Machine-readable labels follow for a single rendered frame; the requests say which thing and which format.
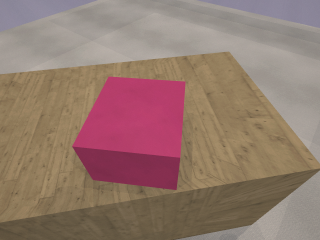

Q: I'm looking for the carton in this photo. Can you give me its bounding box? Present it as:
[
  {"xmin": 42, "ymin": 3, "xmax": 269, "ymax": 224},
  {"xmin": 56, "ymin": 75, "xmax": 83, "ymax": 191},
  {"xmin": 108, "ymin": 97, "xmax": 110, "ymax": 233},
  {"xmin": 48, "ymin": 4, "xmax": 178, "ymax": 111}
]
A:
[{"xmin": 72, "ymin": 76, "xmax": 186, "ymax": 190}]

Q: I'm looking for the pedestal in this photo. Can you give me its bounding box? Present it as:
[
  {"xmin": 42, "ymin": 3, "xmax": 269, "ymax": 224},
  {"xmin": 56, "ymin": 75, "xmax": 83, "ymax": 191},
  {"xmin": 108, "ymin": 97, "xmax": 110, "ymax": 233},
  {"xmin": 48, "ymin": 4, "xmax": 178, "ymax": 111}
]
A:
[{"xmin": 0, "ymin": 51, "xmax": 320, "ymax": 240}]

